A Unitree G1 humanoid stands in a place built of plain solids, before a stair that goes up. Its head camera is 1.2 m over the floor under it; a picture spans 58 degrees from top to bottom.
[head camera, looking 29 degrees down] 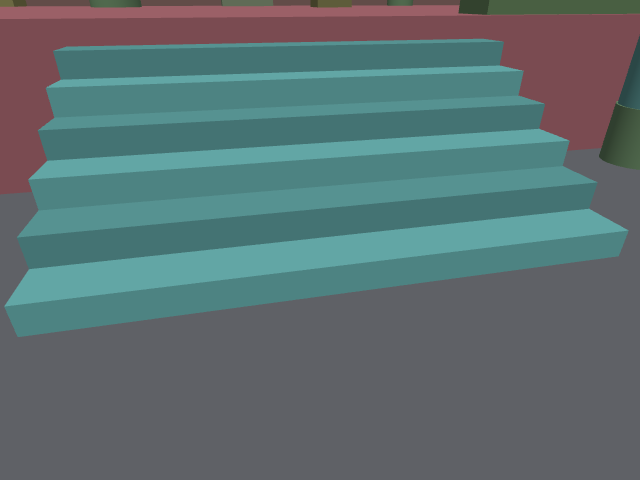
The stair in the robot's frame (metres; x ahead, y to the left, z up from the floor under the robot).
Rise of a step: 0.16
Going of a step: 0.28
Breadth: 2.90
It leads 13 degrees to the left of straight ahead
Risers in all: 7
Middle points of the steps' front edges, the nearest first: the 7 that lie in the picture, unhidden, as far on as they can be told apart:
1.67 -0.19 0.16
1.94 -0.12 0.32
2.21 -0.06 0.47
2.48 0.00 0.63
2.75 0.06 0.79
3.02 0.12 0.95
3.29 0.18 1.10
